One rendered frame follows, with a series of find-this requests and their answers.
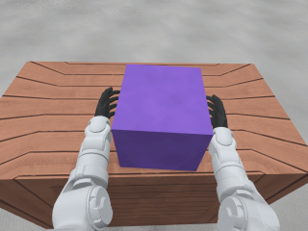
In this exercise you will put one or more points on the robot right upper arm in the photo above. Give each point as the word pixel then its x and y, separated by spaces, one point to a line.
pixel 237 213

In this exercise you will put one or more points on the pedestal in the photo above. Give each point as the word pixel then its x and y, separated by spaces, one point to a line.
pixel 44 113

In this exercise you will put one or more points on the robot right forearm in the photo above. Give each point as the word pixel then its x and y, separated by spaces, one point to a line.
pixel 228 168

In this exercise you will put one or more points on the robot left upper arm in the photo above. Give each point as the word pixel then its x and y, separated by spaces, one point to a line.
pixel 84 209

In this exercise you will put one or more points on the carton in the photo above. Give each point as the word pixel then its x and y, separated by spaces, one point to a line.
pixel 162 119

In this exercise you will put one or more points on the left robot hand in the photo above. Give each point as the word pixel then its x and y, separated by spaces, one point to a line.
pixel 103 107

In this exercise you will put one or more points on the right robot hand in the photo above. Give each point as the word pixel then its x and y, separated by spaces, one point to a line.
pixel 219 118

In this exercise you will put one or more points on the robot left forearm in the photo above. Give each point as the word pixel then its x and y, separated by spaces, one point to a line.
pixel 93 158

